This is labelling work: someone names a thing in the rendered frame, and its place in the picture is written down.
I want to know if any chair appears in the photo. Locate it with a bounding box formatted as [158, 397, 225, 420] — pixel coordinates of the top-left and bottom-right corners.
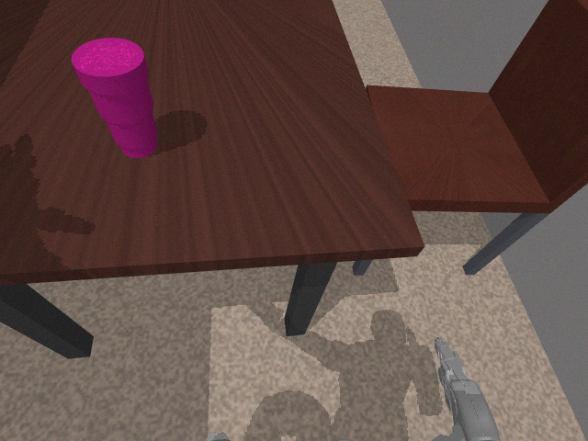
[352, 0, 588, 276]

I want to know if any right robot hand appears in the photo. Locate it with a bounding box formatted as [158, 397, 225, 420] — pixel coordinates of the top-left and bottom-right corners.
[432, 337, 501, 441]

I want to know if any cup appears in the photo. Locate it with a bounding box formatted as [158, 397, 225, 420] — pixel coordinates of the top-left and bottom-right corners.
[72, 38, 158, 158]

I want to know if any table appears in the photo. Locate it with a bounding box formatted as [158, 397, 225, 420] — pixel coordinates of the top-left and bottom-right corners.
[0, 0, 425, 359]

